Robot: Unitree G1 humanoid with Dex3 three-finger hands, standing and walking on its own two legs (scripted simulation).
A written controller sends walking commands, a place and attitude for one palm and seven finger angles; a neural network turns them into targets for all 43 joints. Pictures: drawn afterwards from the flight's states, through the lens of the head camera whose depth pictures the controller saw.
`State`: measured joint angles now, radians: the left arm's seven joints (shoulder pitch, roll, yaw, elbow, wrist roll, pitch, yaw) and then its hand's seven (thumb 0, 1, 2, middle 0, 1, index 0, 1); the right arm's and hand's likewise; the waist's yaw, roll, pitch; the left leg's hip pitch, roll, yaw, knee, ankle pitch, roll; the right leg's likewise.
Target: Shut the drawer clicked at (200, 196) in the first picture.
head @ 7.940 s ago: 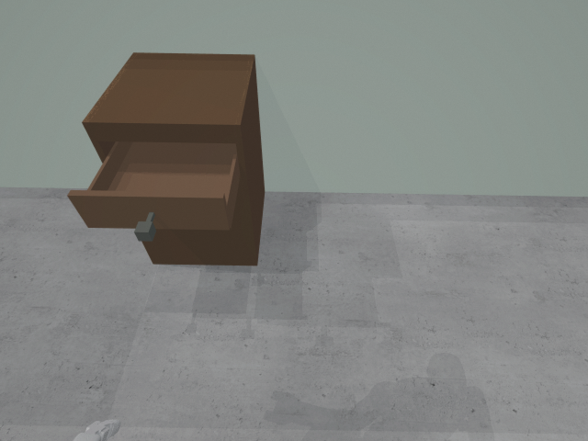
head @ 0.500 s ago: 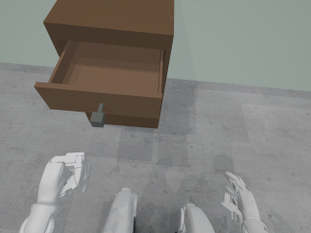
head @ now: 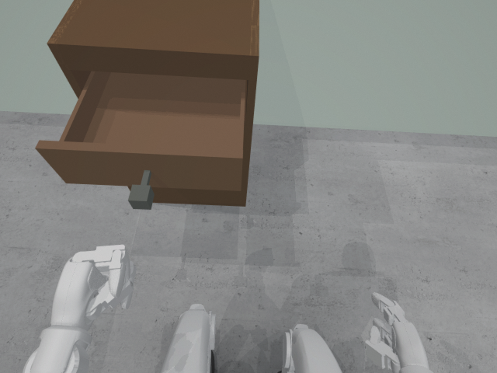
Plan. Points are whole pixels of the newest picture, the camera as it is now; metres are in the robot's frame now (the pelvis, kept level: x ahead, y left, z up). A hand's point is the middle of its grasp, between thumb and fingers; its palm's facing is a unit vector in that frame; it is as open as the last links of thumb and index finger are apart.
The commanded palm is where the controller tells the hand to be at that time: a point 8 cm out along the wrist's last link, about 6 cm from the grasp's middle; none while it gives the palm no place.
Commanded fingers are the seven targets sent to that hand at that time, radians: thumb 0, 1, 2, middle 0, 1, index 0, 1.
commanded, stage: bring the fist close to the handle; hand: left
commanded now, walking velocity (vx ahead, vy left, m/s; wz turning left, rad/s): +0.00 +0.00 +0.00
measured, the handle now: (143, 188) +0.45 +0.24 -0.07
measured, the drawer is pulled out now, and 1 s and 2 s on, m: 0.22 0.22 0.21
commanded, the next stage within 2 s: push the drawer shut in 1.40 s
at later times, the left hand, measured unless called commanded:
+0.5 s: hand (136, 261) +0.28 +0.20 -0.02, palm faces -0.01 -1.00 -0.05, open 3.3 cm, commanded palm +0.27 +0.25 -0.02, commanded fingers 0.00 0.90 0.90 -1.40 -1.60 -1.40 -1.60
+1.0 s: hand (152, 246) +0.33 +0.20 -0.07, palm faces -0.02 -1.00 -0.04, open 3.3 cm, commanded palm +0.32 +0.24 -0.07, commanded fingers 0.00 0.90 0.90 -1.40 -1.60 -1.40 -1.60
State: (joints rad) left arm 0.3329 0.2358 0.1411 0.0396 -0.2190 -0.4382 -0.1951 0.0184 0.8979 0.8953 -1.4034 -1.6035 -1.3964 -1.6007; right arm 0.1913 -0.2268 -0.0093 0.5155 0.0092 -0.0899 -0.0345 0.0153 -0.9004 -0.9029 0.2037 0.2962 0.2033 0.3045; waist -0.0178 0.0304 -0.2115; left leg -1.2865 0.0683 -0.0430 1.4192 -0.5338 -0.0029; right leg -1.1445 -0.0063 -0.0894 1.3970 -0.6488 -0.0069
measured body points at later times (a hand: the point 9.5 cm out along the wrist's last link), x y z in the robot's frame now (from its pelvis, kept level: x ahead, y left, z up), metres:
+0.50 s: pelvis +0.00 -0.01 -0.04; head +0.12 +0.02 +0.39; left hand +0.28 +0.25 -0.01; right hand +0.18 -0.26 -0.13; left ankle +0.07 +0.12 -0.59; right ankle +0.01 -0.12 -0.59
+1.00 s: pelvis -0.02 +0.00 -0.07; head +0.13 +0.03 +0.35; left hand +0.32 +0.25 -0.07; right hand +0.16 -0.25 -0.18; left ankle +0.07 +0.12 -0.59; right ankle +0.01 -0.12 -0.59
